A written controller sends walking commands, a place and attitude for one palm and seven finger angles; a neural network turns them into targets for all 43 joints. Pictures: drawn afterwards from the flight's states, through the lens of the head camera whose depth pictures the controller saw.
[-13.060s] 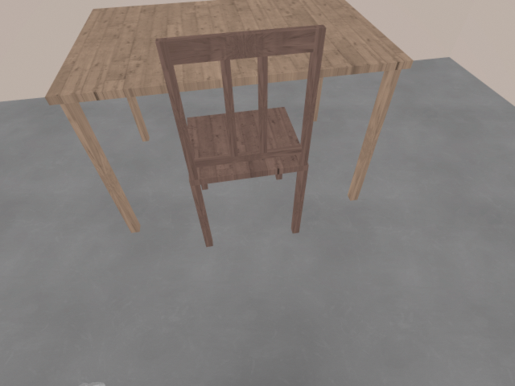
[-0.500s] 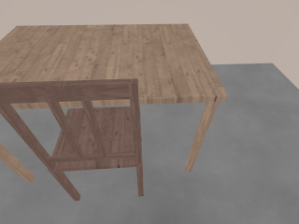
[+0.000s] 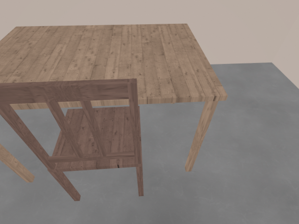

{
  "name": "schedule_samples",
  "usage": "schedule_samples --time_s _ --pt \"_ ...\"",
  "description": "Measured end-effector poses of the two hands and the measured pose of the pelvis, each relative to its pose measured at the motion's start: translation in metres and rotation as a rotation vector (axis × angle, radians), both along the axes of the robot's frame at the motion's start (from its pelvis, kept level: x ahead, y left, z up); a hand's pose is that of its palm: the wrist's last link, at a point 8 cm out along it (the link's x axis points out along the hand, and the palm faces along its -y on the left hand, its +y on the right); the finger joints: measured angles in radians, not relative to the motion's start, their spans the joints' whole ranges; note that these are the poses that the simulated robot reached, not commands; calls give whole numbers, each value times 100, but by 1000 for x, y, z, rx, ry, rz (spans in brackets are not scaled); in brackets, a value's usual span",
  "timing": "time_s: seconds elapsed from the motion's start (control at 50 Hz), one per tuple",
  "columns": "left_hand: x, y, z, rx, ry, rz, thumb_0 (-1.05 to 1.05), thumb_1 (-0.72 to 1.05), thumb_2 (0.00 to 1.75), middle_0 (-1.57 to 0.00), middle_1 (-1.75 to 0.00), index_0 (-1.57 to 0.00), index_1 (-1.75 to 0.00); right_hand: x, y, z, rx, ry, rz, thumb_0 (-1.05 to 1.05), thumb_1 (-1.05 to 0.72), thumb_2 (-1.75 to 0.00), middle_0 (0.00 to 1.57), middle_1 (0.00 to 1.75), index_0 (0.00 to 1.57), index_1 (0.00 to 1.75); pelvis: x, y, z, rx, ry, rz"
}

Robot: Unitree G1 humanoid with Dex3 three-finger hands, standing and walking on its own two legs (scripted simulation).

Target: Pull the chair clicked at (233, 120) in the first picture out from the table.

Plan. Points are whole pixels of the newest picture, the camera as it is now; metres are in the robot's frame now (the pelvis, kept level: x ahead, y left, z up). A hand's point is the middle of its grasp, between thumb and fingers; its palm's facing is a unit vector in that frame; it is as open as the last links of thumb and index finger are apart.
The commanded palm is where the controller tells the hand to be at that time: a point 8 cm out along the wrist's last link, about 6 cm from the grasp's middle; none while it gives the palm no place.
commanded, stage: look again from close up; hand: left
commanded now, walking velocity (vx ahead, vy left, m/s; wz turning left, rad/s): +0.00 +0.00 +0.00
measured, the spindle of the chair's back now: (68, 133) +0.44 +0.34 -0.08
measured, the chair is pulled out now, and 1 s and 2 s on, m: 0.00 0.00 0.00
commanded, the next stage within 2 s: raise the hand toward the chair's back in 0.32 s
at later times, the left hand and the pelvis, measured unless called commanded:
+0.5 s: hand out of the picture +0.01 +0.18 -0.15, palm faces +0.15 -0.96 -0.24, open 7.3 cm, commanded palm +0.10 +0.20 -0.07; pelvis -0.01 +0.00 +0.00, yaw +0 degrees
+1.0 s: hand out of the picture +0.12 +0.18 -0.07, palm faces +0.23 -0.97 -0.06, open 10.6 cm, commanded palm +0.11 +0.22 -0.06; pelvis -0.04 -0.02 -0.12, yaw +5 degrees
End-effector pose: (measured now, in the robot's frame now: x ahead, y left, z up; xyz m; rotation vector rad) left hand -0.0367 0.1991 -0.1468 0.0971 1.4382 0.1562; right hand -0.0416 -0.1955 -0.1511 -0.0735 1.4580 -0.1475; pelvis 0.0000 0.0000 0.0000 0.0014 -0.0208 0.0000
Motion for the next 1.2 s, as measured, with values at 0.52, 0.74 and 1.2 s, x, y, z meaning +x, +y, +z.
schedule_samples --time_s 0.52,0.74,1.2 --pt "51 35 42 148 -325 64 6 96 89 -20 -30 -20 -30 28 -18 8 -70 -234 30 1 -91 -89 20 30 20 30 -10 1 -5 0 -2 13" --pt "206 -10 128 -123 -1527 -46 3 75 82 -17 -27 -17 -27 196 -74 52 -219 -931 274 2 -91 -89 20 30 20 30 -36 1 -67 15 205 41" --pt "171 17 81 -65 -1321 -125 1 19 59 -12 -19 -12 -19 181 -1 -51 21 -760 281 1 -90 -89 20 30 21 30 -52 -16 -118 -43 297 76"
